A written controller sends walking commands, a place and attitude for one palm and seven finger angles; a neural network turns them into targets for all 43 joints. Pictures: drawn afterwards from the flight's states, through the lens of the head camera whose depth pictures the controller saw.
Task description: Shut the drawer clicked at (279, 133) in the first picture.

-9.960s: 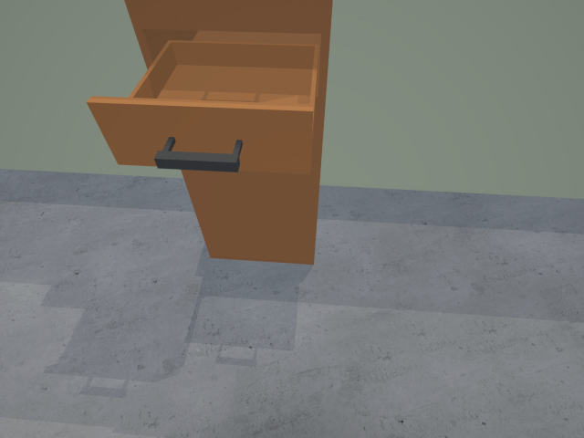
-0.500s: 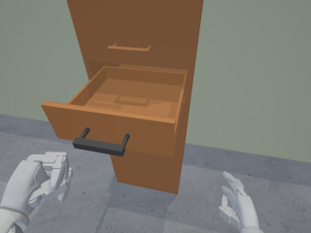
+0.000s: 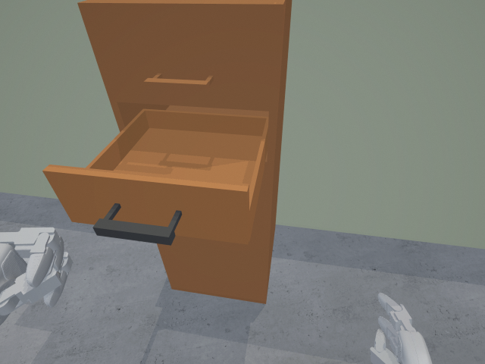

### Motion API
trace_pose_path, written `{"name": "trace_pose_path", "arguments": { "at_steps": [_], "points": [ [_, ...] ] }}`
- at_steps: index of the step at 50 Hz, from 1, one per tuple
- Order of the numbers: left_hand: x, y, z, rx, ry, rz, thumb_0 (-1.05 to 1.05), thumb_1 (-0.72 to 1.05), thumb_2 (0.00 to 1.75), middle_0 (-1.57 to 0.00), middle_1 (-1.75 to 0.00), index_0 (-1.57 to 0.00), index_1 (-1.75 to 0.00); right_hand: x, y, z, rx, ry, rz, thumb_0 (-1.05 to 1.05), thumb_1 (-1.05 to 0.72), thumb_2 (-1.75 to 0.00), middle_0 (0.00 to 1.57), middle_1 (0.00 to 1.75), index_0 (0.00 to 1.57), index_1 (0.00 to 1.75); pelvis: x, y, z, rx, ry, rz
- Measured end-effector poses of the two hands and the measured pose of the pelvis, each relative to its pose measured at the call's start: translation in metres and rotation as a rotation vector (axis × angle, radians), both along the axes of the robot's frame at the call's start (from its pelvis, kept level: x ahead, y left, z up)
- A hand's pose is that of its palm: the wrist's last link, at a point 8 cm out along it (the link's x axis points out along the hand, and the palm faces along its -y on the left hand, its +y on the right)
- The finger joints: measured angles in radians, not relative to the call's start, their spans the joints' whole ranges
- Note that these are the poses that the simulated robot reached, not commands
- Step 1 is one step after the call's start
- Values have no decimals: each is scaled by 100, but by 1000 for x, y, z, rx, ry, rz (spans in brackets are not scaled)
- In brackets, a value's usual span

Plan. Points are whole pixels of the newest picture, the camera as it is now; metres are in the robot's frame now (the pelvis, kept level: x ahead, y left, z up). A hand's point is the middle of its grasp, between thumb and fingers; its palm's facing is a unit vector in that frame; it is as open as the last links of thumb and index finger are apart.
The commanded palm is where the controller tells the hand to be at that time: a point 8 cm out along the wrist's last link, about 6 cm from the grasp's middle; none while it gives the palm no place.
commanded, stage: bring the fist close to the handle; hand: left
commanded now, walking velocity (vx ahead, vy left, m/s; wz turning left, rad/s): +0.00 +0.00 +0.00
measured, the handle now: (140, 222) +0.33 +0.24 +0.08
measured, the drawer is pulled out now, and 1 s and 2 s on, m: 0.29 0.29 0.28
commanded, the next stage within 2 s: push the drawer shut in 1.48 s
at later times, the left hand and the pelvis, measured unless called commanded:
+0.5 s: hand (84, 282) +0.17 +0.24 +0.13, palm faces +0.06 -0.99 -0.08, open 3.3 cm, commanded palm +0.14 +0.28 +0.14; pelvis +0.00 +0.03 +0.00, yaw +1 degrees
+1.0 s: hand (120, 276) +0.21 +0.22 +0.09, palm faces +0.03 -1.00 -0.09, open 3.3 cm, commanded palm +0.18 +0.27 +0.09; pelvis -0.01 +0.02 -0.01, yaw +0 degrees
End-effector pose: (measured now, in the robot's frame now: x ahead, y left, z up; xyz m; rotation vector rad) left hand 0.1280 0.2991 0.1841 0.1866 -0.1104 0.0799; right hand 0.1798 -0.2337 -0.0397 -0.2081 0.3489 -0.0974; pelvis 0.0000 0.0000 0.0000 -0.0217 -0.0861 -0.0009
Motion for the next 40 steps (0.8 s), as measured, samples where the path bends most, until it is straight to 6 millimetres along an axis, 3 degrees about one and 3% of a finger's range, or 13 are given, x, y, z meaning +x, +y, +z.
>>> {"name": "trace_pose_path", "arguments": {
  "at_steps": [5, 12, 24, 32, 40],
  "points": [
    [3, 8, -6, -27, 23, 19, 2, 89, 90, -140, -160, -140, -160, -4, 6, -3, 18, -3, -12, 2, -90, -90, 20, 30, 20, 30, -2, 6, 0, 0, -3, -6],
    [13, 0, -29, -80, 81, -28, 2, 90, 90, -140, -160, -140, -160, -2, 29, -1, 32, -12, 25, 2, -90, -90, 20, 30, 20, 30, -1, 15, 1, 6, 6, -5],
    [19, -6, -45, -106, 66, -10, 2, 90, 90, -140, -160, -140, -160, 9, 56, 0, 38, -14, 84, 2, -90, -90, 21, 30, 20, 30, -1, 26, 0, 6, 15, 9],
    [32, -23, -57, -108, 85, -51, 2, 90, 90, -140, -160, -140, -160, 4, 56, -7, 27, 27, 81, 2, -90, -90, 21, 30, 20, 30, -4, 28, -1, 9, 34, 12],
    [41, -21, -70, -107, 100, -24, 2, 89, 90, -140, -160, -140, -160, -10, 42, -19, 19, 96, 39, 2, -90, -90, 21, 30, 20, 30, -5, 25, -3, 12, 53, 9]
  ]
}}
